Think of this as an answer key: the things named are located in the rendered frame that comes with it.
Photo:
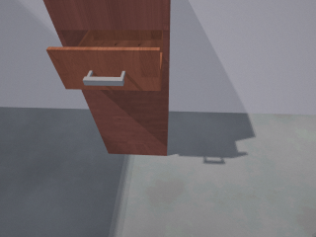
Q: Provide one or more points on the drawer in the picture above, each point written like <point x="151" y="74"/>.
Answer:
<point x="140" y="53"/>

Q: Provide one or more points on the cabinet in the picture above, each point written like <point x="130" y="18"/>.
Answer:
<point x="131" y="122"/>

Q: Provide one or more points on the handle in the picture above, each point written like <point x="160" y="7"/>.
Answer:
<point x="90" y="80"/>

